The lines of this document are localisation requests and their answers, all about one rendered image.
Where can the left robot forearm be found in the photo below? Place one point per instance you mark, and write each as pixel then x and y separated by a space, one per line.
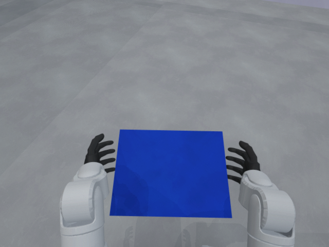
pixel 82 208

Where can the carton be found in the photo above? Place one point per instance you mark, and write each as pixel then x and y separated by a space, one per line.
pixel 166 173

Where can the robot right hand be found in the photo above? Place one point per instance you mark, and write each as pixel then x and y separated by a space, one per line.
pixel 250 161

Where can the robot left hand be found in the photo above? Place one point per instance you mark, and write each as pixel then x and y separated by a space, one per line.
pixel 93 154

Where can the right robot forearm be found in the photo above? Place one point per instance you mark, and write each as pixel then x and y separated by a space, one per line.
pixel 271 212

